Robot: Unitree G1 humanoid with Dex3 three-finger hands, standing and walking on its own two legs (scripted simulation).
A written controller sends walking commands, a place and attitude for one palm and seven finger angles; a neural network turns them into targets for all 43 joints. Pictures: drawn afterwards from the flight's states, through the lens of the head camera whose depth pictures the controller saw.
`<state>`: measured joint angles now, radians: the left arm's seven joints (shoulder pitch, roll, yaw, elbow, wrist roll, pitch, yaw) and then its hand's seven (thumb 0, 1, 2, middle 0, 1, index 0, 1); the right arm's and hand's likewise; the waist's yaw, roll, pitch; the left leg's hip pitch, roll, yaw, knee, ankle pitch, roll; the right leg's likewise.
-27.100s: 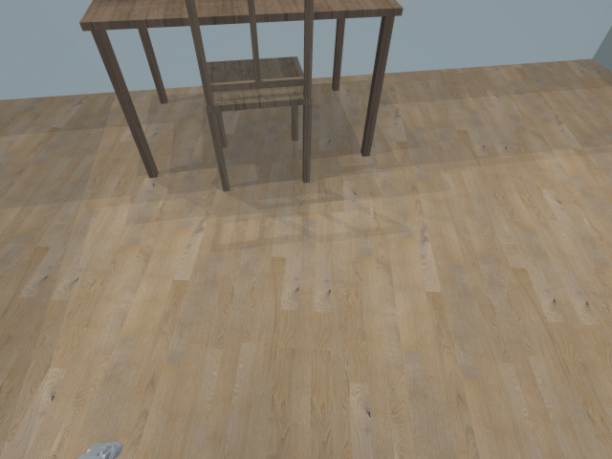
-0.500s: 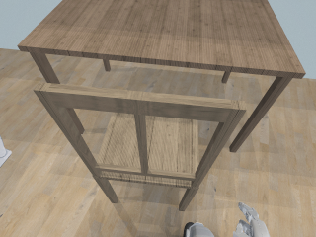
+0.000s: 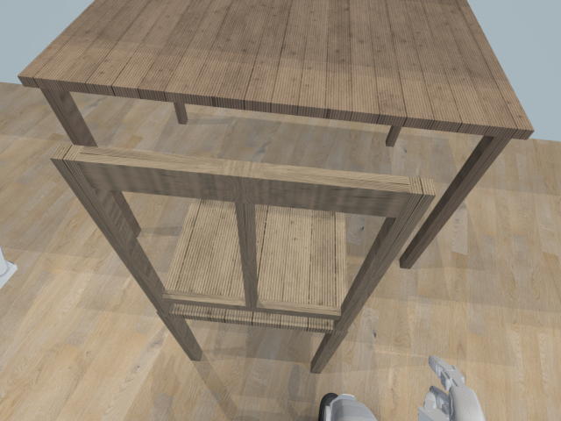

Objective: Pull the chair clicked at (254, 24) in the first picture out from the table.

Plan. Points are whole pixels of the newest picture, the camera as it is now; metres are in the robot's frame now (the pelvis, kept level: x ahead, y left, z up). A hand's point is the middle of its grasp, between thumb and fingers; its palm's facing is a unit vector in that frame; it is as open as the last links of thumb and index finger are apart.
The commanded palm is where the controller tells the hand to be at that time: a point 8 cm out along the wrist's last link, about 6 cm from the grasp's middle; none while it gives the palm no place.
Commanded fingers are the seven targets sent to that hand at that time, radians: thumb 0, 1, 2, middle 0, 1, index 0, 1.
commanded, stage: step back with the hand held close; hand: left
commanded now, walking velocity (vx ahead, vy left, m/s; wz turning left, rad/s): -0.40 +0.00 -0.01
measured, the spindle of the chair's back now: (249, 262) +0.35 +0.08 -0.03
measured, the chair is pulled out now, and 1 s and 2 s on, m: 0.27 0.27 0.27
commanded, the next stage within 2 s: stop stepping back and stand still in 1.22 s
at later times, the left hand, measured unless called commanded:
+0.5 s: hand out of the picture +0.21 +0.28 +0.19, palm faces +0.50 -0.71 -0.50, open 7.4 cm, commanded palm +0.13 +0.31 +0.20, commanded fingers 0.00 0.90 0.90 -0.20 -0.30 -0.20 -0.30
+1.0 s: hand out of the picture +0.16 +0.29 +0.19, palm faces +0.37 -0.76 -0.53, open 7.4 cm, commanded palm +0.09 +0.33 +0.20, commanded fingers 0.00 0.90 0.90 -0.20 -0.30 -0.20 -0.30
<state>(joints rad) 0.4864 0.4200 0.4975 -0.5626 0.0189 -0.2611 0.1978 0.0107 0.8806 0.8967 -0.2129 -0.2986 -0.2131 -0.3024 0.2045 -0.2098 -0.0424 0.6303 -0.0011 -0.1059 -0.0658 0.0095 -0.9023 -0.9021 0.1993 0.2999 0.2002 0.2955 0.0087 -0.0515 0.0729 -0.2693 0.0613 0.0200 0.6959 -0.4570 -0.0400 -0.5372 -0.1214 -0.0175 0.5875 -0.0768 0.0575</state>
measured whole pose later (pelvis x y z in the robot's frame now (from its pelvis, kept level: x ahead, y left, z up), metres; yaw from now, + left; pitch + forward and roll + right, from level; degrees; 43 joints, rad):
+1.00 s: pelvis -0.05 +0.03 +0.02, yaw +0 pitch +2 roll -2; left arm 0.59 0.49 0.51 -0.61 -0.03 -0.27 0.16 0.01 0.88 0.90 -0.21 -0.30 -0.21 -0.30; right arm 0.16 -0.14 -0.04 0.65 -0.01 -0.17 -0.05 0.01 -0.90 -0.90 0.20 0.30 0.20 0.30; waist 0.00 -0.05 0.11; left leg -0.35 0.10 0.05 0.60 -0.28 -0.01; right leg -0.50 -0.02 -0.02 0.97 -0.47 0.01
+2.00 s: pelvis -0.19 +0.02 +0.02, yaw +0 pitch -2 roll -2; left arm 0.53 0.40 0.41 -0.45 -0.02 -0.22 0.15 0.01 0.88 0.90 -0.21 -0.30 -0.21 -0.30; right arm 0.25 -0.18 0.00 0.69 0.00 -0.16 -0.07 0.01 -0.90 -0.90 0.20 0.30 0.20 0.30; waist 0.02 -0.01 0.01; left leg -0.31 0.01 0.01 0.53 -0.25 0.03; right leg -0.20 0.00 -0.01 0.46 -0.24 -0.01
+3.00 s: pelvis -0.14 +0.00 +0.03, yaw +1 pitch -1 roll +0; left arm 0.30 0.15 -0.04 1.04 0.01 0.00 0.04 0.02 0.93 0.90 -0.20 -0.30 -0.20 -0.30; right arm 0.29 -0.16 0.00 1.07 -0.01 0.00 -0.02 0.01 -0.93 -0.90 0.20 0.30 0.20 0.30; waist -0.01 0.01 0.05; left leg -0.22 -0.01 0.00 0.43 -0.20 0.01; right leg -0.13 -0.01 -0.02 0.43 -0.29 -0.01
